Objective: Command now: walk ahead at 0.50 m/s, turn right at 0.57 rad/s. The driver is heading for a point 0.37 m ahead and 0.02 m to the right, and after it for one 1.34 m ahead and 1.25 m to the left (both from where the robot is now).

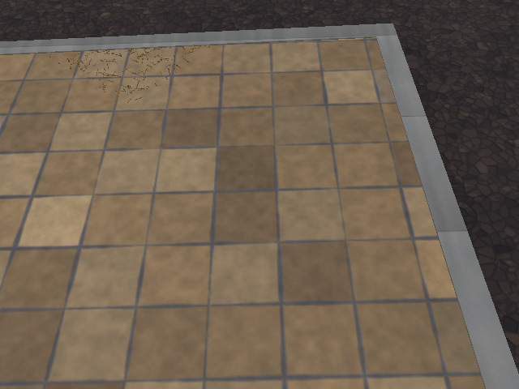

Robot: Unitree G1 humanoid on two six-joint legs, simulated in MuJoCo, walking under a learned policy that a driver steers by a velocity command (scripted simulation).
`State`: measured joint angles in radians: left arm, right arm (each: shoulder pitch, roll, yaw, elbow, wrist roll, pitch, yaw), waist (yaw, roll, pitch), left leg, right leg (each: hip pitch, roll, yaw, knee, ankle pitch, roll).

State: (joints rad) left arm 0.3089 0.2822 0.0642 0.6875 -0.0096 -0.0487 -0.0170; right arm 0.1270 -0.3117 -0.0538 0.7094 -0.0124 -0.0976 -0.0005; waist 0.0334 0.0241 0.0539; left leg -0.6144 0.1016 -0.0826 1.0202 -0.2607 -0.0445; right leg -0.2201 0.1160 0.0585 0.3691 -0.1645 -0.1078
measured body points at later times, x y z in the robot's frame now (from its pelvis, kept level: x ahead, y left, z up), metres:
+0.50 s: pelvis +0.28 +0.05 +0.00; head +0.30 +0.06 +0.45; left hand +0.49 +0.27 -0.09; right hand +0.27 -0.23 -0.12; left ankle +0.29 +0.15 -0.74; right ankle +0.31 -0.11 -0.69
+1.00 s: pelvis +0.51 +0.00 +0.00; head +0.54 +0.00 +0.45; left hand +0.51 +0.29 -0.11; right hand +0.73 -0.24 -0.09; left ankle +0.62 +0.17 -0.68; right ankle +0.47 -0.12 -0.74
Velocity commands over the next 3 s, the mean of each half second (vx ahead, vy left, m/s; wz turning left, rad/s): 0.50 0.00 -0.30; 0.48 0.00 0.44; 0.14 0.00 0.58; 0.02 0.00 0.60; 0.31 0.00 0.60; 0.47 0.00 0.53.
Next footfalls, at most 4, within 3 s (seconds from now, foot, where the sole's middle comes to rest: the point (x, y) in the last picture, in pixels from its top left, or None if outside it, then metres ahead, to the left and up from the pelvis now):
0.24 left None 0.33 0.14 -0.78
0.70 right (336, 368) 0.51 -0.12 -0.78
1.16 left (230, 288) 0.72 0.16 -0.78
1.60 right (302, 266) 0.80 -0.04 -0.78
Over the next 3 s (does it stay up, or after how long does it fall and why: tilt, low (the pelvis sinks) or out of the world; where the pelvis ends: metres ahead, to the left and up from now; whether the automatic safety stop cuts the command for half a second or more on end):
stays up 0.81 0.39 -0.03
